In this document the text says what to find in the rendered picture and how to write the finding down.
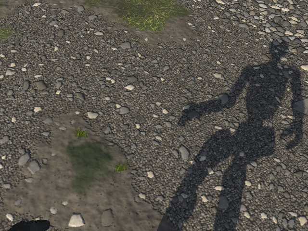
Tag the left robot hand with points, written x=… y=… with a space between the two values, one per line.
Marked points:
x=32 y=225

